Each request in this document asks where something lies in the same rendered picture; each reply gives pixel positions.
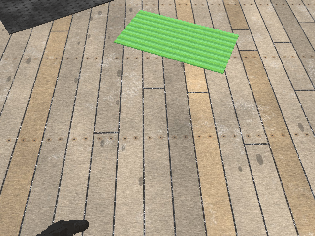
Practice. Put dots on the left robot hand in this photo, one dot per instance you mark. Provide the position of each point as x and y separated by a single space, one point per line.
65 228

